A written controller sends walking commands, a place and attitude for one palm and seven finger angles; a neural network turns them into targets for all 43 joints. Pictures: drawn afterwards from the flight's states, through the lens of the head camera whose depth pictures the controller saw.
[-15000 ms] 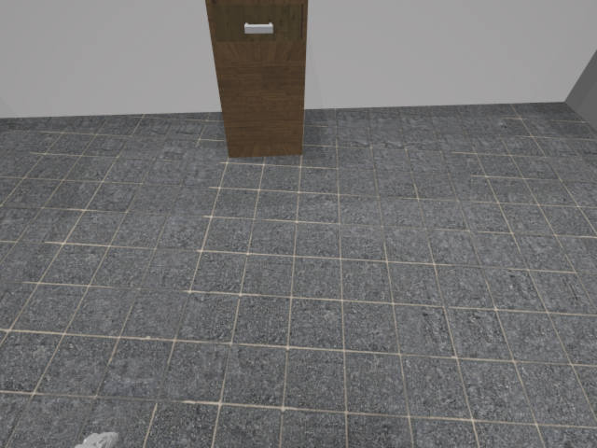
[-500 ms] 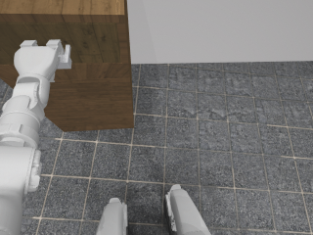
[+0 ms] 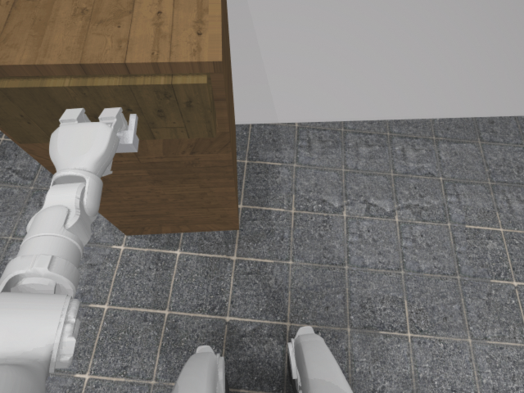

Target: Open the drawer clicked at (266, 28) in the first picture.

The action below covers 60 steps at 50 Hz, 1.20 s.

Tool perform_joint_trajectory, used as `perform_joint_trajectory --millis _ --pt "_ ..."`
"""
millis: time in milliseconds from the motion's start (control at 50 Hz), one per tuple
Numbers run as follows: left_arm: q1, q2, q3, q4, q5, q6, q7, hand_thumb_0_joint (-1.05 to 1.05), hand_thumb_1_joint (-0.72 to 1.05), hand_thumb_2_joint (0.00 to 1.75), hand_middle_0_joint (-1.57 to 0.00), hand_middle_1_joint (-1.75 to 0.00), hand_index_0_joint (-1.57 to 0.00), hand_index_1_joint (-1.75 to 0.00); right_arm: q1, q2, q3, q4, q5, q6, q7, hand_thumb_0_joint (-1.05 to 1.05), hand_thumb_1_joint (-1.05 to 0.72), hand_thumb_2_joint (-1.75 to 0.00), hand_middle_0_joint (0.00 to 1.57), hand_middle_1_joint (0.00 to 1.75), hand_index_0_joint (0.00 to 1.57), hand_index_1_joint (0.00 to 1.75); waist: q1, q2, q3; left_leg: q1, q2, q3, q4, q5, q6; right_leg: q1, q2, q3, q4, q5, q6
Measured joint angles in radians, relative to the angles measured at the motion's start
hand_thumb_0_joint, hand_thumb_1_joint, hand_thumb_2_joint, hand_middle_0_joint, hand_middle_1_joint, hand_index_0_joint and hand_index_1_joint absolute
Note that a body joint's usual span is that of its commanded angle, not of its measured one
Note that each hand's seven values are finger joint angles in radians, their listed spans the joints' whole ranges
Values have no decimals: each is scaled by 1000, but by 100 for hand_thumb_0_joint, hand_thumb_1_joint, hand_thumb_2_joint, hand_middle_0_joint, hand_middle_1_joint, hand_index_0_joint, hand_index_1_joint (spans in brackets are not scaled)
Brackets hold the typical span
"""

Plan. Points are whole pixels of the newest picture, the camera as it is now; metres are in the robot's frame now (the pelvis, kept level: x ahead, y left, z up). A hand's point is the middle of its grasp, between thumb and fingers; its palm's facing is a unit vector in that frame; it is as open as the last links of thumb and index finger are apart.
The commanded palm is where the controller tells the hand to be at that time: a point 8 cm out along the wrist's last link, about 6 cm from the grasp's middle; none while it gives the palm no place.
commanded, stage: pull the drawer open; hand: left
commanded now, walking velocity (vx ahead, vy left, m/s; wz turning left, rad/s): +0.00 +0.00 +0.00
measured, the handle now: (101, 131) +0.53 +0.24 +0.00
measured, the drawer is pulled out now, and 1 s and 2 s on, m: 0.02 0.13 0.25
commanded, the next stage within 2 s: none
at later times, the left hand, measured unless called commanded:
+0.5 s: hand (97, 198) +0.42 +0.24 -0.02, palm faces -0.02 -0.04 -1.00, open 5.7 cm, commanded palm +0.37 +0.24 +0.03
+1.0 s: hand (92, 230) +0.36 +0.24 -0.02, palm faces -0.02 -0.05 -1.00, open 5.7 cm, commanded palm +0.32 +0.25 +0.03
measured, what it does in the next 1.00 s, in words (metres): stands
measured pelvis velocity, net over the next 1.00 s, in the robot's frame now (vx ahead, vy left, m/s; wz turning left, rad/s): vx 0.01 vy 0.00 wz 0.00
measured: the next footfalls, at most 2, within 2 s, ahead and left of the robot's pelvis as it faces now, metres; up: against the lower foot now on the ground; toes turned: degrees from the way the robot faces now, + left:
none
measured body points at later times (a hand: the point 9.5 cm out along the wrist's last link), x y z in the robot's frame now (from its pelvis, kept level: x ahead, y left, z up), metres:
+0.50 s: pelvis +0.03 +0.00 +0.02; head +0.14 +0.00 +0.45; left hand +0.41 +0.24 +0.03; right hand +0.13 -0.26 -0.11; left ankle -0.03 +0.11 -0.65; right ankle +0.04 -0.15 -0.65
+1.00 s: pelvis +0.01 +0.00 +0.02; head +0.11 +0.00 +0.46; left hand +0.36 +0.24 +0.03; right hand +0.12 -0.26 -0.11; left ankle -0.03 +0.11 -0.65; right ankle +0.04 -0.15 -0.65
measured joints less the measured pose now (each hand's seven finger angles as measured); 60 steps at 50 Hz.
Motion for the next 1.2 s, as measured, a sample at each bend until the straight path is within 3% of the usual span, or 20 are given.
perform_joint_trajectory --millis 200,400,600,1200 --pt "166 -75 -8 -115 14 -13 64 2 71 79 -28 -135 -39 -135 -49 6 -20 -18 -3 26 12 1 -91 -90 21 30 20 30 46 -10 -16 94 -1 8 -58 -7 4 88 -3 6 -46 -13 0" --pt "284 -118 -33 -207 28 1 104 1 71 81 -28 -135 -39 -135 -95 13 -21 -44 -1 44 15 0 -91 -90 21 30 20 30 72 -17 -15 153 -4 6 -88 -7 4 147 -7 2 -72 -18 -1" --pt "369 -133 -45 -275 25 29 105 1 70 80 -29 -135 -39 -135 -102 21 -16 -55 4 50 8 1 -91 -90 21 30 20 30 78 -17 -8 191 -4 8 -104 -3 3 182 -7 4 -85 -15 -2" --pt "615 -146 -28 -453 10 23 121 1 70 79 -28 -135 -40 -135 -116 20 -13 -65 10 11 -6 1 -91 -90 21 30 20 30 89 -23 -3 232 0 22 -99 5 -7 208 -2 17 -60 -10 -8"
